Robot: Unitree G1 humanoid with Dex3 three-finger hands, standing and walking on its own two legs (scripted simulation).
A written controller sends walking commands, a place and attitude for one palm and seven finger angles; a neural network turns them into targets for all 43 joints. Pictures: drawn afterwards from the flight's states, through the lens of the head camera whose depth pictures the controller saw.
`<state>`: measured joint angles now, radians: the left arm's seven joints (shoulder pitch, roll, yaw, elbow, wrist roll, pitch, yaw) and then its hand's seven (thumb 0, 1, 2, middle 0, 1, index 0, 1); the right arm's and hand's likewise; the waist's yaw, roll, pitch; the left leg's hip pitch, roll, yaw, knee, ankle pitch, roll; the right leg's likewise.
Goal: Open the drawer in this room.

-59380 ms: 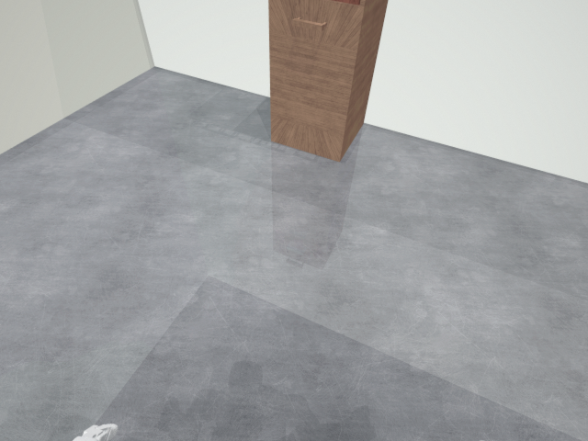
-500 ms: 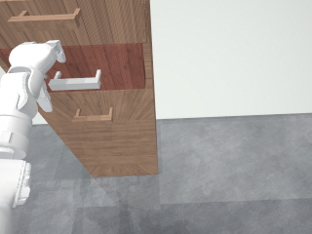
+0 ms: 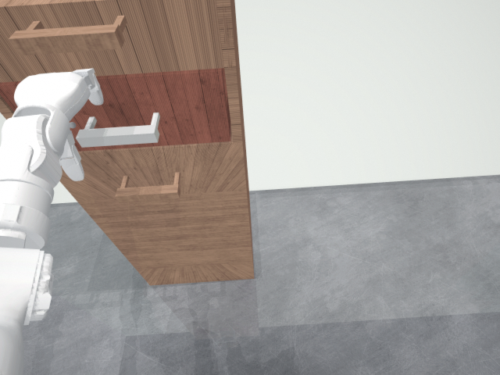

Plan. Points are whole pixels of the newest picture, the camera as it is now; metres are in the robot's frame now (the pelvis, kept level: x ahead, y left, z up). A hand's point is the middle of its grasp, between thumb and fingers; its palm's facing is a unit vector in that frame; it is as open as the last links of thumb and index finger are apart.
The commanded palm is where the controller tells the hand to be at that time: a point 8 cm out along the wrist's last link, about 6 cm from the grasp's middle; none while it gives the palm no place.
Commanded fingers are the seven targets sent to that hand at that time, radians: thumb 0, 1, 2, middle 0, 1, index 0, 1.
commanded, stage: re-aim the fingers above the handle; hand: left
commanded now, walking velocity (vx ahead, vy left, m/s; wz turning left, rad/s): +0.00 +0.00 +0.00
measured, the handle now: (121, 128) +0.52 +0.24 +0.11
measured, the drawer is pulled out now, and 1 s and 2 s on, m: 0.00 0.00 0.00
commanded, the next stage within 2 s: lower the fingers behind the handle in 0.78 s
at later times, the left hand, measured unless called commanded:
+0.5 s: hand (79, 122) +0.46 +0.27 +0.17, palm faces -0.02 +0.01 -1.00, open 13.7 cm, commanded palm +0.44 +0.27 +0.22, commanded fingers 0.00 -0.50 0.30 -0.30 -1.20 -0.30 -1.20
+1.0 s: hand (81, 113) +0.47 +0.27 +0.18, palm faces +0.02 +0.02 -1.00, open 13.6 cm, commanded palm +0.45 +0.27 +0.22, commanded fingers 0.00 -0.50 0.30 -0.30 -1.20 -0.30 -1.20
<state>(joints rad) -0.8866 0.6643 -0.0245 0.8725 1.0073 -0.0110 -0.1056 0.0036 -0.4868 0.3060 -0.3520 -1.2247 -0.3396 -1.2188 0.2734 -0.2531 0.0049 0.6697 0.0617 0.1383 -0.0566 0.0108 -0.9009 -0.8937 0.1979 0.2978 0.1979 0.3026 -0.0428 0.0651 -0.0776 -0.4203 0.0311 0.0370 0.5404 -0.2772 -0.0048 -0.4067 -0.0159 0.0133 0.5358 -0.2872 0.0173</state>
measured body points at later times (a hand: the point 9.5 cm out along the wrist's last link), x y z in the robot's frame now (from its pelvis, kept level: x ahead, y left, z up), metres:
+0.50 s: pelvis -0.01 -0.01 +0.00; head +0.03 -0.03 +0.45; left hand +0.45 +0.26 +0.23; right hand +0.07 -0.27 -0.14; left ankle -0.01 +0.12 -0.73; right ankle -0.02 -0.13 -0.73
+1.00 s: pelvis -0.01 +0.00 +0.00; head +0.05 -0.01 +0.44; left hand +0.47 +0.26 +0.23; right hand +0.07 -0.26 -0.14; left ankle -0.01 +0.12 -0.73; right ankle -0.02 -0.13 -0.73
